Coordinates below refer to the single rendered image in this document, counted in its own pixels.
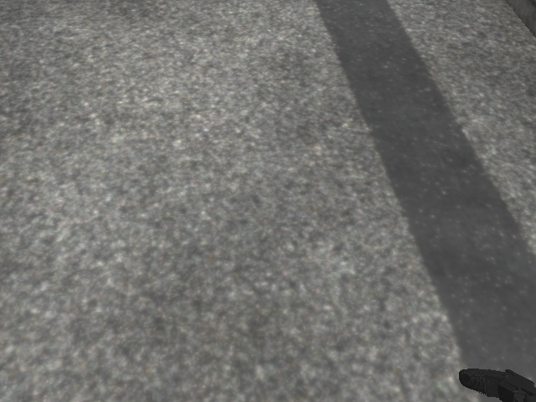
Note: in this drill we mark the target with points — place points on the right robot hand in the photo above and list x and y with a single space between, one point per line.
507 386

